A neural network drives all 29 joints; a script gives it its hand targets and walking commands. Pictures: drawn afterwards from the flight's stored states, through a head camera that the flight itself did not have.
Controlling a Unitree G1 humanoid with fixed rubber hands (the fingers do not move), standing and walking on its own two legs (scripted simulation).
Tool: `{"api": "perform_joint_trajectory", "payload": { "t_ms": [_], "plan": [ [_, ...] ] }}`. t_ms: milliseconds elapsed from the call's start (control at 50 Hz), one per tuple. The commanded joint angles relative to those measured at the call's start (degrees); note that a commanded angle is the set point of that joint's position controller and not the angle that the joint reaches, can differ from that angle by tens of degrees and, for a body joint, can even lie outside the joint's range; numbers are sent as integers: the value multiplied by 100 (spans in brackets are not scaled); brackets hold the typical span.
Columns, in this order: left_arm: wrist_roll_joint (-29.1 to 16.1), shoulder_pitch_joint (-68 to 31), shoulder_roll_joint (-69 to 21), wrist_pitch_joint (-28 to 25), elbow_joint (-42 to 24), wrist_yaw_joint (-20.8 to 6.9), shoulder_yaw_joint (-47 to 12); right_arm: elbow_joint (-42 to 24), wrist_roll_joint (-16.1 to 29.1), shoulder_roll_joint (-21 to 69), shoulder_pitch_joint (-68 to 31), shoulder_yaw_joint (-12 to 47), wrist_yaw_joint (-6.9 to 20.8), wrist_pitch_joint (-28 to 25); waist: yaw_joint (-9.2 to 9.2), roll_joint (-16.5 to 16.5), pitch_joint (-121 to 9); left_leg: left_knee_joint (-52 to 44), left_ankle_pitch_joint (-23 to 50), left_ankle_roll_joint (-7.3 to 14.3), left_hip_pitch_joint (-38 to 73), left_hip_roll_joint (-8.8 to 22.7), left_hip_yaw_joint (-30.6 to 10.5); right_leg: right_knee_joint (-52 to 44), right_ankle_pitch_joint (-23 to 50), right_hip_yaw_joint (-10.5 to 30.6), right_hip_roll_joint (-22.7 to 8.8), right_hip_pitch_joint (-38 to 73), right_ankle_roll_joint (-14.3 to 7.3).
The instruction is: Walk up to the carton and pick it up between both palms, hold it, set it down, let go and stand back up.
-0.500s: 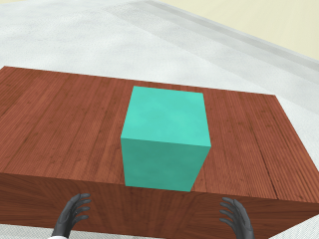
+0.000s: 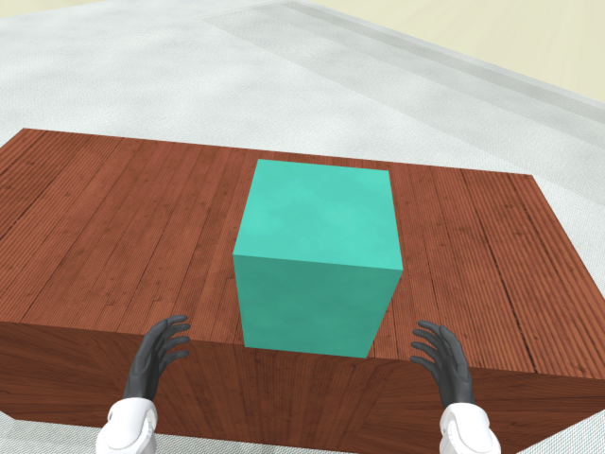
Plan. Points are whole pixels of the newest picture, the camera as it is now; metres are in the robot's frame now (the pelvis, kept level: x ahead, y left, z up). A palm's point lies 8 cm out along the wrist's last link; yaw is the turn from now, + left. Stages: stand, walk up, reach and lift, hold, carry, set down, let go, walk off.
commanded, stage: reach and lift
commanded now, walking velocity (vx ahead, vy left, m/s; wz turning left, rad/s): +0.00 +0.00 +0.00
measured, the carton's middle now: (313, 262) +0.40 -0.02 +0.00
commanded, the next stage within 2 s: none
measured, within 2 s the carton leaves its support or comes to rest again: neither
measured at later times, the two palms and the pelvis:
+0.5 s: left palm (147, 298) +0.29 +0.21 +0.06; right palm (456, 318) +0.28 -0.20 +0.05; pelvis +0.00 +0.00 +0.01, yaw -1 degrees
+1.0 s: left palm (151, 227) +0.36 +0.21 +0.12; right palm (455, 251) +0.35 -0.20 +0.11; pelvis +0.00 -0.01 +0.00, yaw +0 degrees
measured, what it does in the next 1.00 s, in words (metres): stands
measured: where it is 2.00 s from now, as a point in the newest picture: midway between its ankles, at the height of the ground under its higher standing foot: outside the picture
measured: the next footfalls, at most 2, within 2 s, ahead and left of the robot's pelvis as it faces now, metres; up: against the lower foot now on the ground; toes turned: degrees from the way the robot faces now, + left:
none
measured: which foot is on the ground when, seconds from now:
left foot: down 0.00-1.00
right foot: down 0.00-1.00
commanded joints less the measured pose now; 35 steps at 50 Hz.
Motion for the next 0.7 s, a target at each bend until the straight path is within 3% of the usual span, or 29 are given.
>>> {"api": "perform_joint_trajectory", "payload": {
  "t_ms": [0,160,260,340,460,600,680],
  "plan": [
    [-81,-1493,633,67,-1244,29,289,-1106,205,-527,-1314,-22,-104,24,-55,384,-759,-370,861,-173,-184,-12,-400,-313,786,607,-80,225,-168],
    [23,-1526,718,925,-2037,-166,655,-1715,441,-665,-1433,169,-335,453,-50,377,-1282,-262,2118,-228,256,-103,-367,-320,2271,618,-26,804,-48],
    [84,-1794,609,1939,-2211,-391,877,-1957,486,-796,-1750,163,-517,1077,-95,151,-805,-434,2107,-197,528,-123,-316,-640,2056,530,30,630,-16],
    [103,-2307,540,2716,-2570,-450,989,-2324,441,-892,-2213,10,-630,1615,-87,120,-455,-589,1802,-174,588,-88,-251,-852,1440,436,77,313,-32],
    [42,-3166,604,3060,-2938,-291,1054,-2739,399,-877,-2962,-218,-548,1993,1,306,-1091,-633,1453,-136,608,42,-211,-799,878,353,103,61,-58],
    [130,-3565,686,3402,-3007,-209,1300,-2489,579,-1106,-3416,-189,-508,2247,49,428,-1949,-371,2234,-193,830,49,-226,-623,1614,342,175,286,-14],
    [228,-3885,717,3781,-2878,-282,1469,-2204,717,-1241,-3826,-140,-600,2408,-33,354,-1855,-353,2359,-185,709,-10,-190,-604,2000,337,175,434,49]
  ]
}}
